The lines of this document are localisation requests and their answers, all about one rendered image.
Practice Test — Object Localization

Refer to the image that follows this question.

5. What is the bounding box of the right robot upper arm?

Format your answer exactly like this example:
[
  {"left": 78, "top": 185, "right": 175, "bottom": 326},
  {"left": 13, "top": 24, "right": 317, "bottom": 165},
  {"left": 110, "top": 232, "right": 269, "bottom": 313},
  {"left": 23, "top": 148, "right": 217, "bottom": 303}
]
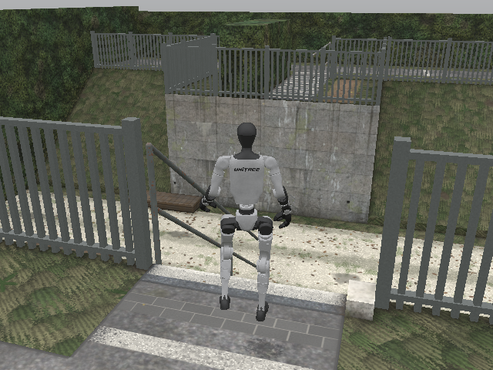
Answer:
[{"left": 263, "top": 156, "right": 285, "bottom": 199}]

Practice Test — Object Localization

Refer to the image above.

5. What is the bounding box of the right robot foot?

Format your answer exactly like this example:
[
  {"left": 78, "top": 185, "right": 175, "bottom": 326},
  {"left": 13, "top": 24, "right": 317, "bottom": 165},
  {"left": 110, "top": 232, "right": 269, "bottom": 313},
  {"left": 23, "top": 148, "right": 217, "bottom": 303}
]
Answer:
[{"left": 256, "top": 301, "right": 269, "bottom": 321}]

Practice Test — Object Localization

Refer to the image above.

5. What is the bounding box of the robot right hand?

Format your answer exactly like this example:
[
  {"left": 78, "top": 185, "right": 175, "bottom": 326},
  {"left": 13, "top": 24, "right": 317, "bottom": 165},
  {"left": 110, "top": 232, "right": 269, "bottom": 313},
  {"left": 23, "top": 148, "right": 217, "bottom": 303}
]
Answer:
[{"left": 273, "top": 211, "right": 291, "bottom": 228}]

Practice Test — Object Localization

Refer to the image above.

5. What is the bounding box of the left robot upper arm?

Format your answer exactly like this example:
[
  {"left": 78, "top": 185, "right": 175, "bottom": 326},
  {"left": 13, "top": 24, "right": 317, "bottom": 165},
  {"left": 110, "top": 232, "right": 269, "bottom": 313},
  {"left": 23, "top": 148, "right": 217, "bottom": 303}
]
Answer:
[{"left": 208, "top": 156, "right": 230, "bottom": 197}]

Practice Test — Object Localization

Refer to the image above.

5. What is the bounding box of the robot right forearm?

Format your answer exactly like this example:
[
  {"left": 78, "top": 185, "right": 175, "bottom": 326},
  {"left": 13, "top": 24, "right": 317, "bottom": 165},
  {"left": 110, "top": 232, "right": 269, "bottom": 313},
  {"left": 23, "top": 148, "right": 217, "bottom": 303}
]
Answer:
[{"left": 277, "top": 186, "right": 291, "bottom": 215}]

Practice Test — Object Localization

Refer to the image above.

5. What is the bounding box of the robot left hand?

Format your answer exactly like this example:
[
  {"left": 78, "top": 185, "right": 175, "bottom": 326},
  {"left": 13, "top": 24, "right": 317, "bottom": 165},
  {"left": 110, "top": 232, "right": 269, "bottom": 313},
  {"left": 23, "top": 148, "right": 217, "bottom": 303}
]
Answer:
[{"left": 200, "top": 196, "right": 216, "bottom": 212}]

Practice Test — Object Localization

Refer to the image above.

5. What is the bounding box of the robot torso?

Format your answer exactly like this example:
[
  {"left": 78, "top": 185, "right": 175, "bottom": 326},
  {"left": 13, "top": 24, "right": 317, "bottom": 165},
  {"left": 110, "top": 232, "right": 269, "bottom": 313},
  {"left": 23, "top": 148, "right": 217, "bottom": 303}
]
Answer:
[{"left": 229, "top": 152, "right": 265, "bottom": 231}]

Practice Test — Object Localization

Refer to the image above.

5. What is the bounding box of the robot left forearm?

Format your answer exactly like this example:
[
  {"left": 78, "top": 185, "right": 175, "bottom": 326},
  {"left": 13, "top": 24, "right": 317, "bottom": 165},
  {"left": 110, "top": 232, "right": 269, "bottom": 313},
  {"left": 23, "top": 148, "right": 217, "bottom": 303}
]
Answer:
[{"left": 202, "top": 185, "right": 215, "bottom": 206}]

